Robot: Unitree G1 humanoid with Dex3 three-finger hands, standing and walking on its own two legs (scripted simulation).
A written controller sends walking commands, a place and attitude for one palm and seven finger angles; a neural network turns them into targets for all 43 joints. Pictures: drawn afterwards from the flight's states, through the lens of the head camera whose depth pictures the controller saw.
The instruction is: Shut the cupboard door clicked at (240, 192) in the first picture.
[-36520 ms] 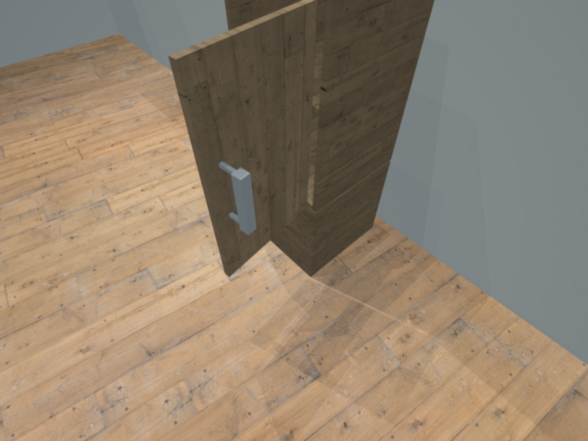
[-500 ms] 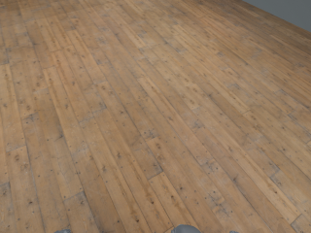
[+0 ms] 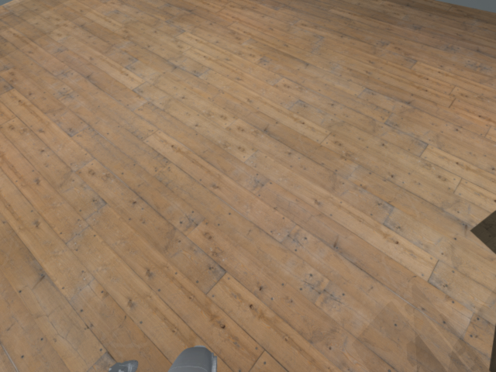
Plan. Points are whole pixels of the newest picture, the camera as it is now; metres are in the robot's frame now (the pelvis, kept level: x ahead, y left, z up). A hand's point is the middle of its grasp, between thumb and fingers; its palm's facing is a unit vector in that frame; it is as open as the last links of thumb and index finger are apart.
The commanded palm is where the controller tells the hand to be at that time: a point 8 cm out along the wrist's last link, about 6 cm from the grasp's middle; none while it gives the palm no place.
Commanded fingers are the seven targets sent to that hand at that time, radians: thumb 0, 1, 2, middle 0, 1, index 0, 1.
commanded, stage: turn to face it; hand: left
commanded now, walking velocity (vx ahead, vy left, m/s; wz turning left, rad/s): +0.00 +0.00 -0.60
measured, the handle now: out of the picture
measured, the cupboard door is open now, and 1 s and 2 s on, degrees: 60 60 60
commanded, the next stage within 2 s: take the last steps up to it in 1.66 s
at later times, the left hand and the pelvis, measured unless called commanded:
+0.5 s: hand (150, 346) +0.18 +0.20 -0.16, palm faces -0.27 -0.93 -0.25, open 7.4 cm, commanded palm none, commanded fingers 0.00 0.90 0.90 -0.20 -0.30 -0.20 -0.30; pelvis +0.02 +0.01 -0.01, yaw -18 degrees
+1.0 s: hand (202, 321) +0.22 +0.11 -0.17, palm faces -0.50 -0.84 -0.22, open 7.4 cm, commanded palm none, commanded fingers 0.00 0.90 0.90 -0.20 -0.30 -0.20 -0.30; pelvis +0.06 -0.02 +0.00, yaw -34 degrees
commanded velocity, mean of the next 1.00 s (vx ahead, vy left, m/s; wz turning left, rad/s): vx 0.00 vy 0.00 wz -0.60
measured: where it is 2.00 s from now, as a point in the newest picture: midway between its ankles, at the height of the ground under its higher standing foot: outside the picture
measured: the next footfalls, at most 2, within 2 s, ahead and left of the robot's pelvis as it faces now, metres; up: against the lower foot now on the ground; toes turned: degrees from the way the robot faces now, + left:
left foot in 0.18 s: +0.06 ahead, +0.15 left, +0.00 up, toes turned -5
right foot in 0.56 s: +0.02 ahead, -0.12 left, +0.00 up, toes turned -26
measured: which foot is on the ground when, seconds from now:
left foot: up 0.00-0.16, down 0.18-0.58, up 0.60-1.00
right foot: down 0.00-0.18, up 0.20-0.54, down 0.56-1.00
